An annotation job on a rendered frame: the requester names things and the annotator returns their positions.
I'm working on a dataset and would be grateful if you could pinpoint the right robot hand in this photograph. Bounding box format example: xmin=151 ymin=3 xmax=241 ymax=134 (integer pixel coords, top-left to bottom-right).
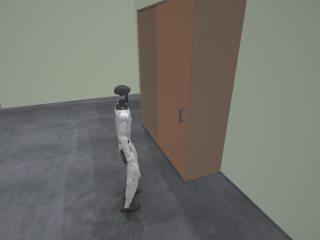
xmin=128 ymin=163 xmax=141 ymax=180

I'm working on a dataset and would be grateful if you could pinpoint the robot right foot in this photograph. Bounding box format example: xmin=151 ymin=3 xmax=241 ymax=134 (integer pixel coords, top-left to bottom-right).
xmin=120 ymin=204 xmax=140 ymax=213

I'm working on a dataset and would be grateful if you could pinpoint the robot right thigh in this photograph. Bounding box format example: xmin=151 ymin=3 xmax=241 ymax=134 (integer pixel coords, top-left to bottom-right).
xmin=122 ymin=151 xmax=139 ymax=186

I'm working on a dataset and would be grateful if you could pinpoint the right robot forearm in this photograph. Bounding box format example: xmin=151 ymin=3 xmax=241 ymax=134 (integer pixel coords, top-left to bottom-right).
xmin=120 ymin=136 xmax=135 ymax=165

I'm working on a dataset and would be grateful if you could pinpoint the right robot upper arm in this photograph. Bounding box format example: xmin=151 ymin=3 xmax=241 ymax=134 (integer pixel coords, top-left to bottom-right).
xmin=118 ymin=111 xmax=129 ymax=142

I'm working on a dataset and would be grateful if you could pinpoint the wardrobe door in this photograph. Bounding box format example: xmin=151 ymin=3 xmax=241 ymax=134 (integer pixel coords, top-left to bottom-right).
xmin=139 ymin=7 xmax=158 ymax=140
xmin=156 ymin=0 xmax=195 ymax=178

